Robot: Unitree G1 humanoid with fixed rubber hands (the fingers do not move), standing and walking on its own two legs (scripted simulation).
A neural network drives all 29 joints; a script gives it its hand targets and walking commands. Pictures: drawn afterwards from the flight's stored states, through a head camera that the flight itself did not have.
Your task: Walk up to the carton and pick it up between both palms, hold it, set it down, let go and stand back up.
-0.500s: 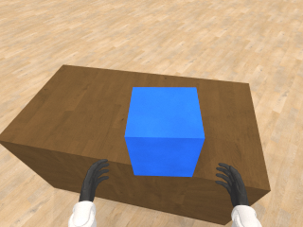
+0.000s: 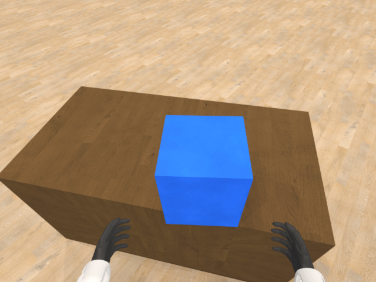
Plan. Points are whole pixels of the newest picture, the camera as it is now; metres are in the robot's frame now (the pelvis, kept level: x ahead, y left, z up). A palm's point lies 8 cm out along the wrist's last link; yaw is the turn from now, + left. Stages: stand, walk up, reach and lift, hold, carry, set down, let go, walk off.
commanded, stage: set down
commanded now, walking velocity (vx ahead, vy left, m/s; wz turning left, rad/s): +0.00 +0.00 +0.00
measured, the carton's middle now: (202, 172) +0.41 +0.00 -0.06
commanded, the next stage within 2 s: let go in 0.88 s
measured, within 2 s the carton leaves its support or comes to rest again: neither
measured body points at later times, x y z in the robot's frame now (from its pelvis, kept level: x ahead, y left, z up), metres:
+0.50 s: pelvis +0.00 +0.00 +0.00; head +0.01 +0.01 +0.45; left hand +0.17 +0.23 -0.08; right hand +0.16 -0.22 -0.09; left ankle -0.03 +0.13 -0.74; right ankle +0.01 -0.10 -0.74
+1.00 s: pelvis +0.00 +0.01 +0.00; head +0.00 +0.00 +0.45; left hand +0.18 +0.23 -0.08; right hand +0.16 -0.22 -0.09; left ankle -0.03 +0.13 -0.74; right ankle +0.01 -0.10 -0.74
